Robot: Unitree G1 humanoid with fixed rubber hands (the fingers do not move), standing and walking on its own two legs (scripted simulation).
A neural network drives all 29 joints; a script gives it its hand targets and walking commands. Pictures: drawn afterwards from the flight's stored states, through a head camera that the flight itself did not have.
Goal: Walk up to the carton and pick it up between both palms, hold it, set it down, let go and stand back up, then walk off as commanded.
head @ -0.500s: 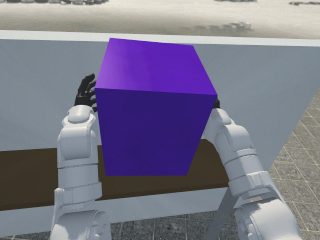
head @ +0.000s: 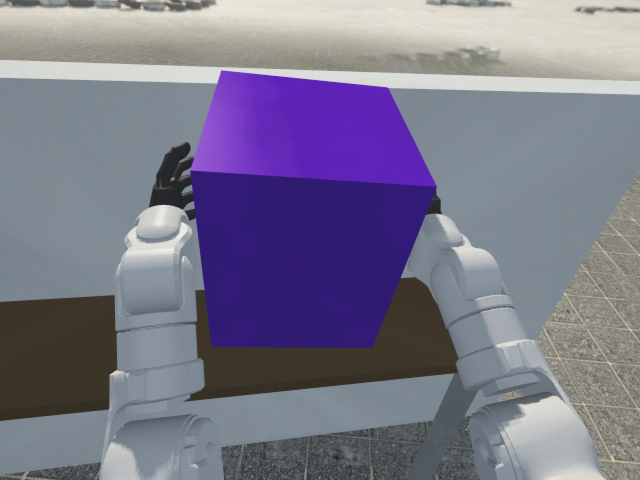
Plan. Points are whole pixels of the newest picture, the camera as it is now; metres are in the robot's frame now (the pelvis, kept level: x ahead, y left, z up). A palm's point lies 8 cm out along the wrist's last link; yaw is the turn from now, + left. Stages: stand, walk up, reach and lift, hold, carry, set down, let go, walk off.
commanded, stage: hold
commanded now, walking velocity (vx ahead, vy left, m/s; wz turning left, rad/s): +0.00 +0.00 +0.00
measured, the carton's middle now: (300, 215) +0.38 +0.02 +0.22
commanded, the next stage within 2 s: none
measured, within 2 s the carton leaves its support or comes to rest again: neither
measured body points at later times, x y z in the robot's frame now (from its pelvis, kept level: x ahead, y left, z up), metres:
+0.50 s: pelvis +0.00 +0.00 +0.00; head -0.06 +0.03 +0.45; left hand +0.38 +0.16 +0.23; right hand +0.38 -0.13 +0.22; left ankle +0.05 +0.15 -0.74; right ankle -0.01 -0.13 -0.74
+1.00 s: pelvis +0.00 +0.00 +0.00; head -0.06 +0.02 +0.45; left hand +0.37 +0.16 +0.23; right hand +0.38 -0.13 +0.22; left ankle +0.05 +0.15 -0.74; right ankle -0.01 -0.13 -0.74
